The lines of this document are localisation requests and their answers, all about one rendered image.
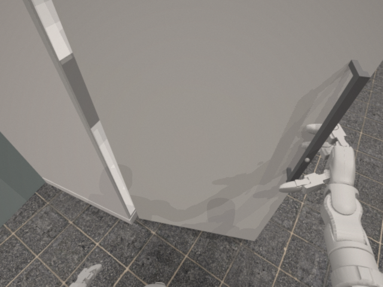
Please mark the robot left hand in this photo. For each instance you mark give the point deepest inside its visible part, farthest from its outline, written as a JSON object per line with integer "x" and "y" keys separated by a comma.
{"x": 85, "y": 278}

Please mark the robot right hand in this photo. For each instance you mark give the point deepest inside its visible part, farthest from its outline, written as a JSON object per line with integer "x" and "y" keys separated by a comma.
{"x": 340, "y": 160}

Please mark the fridge door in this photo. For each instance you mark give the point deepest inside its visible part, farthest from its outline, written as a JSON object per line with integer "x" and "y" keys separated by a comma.
{"x": 205, "y": 102}

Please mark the handle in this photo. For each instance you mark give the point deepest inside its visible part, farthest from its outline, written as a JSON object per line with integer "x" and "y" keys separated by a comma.
{"x": 352, "y": 90}

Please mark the robot right forearm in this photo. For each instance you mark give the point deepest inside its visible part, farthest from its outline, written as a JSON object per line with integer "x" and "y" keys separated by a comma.
{"x": 351, "y": 257}

